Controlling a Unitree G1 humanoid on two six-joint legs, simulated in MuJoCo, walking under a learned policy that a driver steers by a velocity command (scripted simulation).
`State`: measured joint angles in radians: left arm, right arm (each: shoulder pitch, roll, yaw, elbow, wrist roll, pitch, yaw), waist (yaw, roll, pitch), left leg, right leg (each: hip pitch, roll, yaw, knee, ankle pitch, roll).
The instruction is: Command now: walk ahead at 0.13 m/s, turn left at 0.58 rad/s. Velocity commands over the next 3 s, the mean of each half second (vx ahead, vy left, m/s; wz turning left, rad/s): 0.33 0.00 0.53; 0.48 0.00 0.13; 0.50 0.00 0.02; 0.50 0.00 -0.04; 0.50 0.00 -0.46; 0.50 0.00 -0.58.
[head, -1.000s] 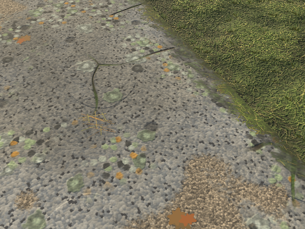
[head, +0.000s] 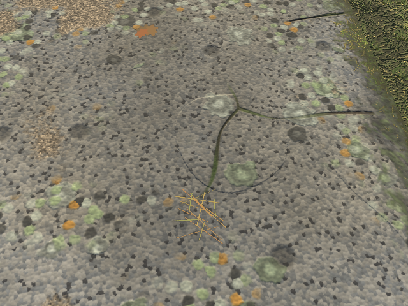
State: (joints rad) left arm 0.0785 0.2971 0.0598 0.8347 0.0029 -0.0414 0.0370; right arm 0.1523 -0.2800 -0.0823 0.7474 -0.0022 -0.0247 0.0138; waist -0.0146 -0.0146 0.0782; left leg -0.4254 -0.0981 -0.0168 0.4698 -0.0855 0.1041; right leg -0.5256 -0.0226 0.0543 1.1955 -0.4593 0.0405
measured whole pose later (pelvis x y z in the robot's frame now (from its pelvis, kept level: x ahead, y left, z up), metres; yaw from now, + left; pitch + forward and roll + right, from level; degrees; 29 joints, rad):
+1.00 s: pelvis +0.37 +0.08 +0.02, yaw +19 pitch +2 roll +1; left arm 0.21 0.31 0.05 0.80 -0.01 -0.08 -0.01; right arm 0.31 -0.26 -0.06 0.75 0.00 -0.08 0.03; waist -0.02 -0.04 0.01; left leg -0.17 -0.06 0.04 0.31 -0.17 0.06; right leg -0.63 -0.13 0.02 1.06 -0.24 0.01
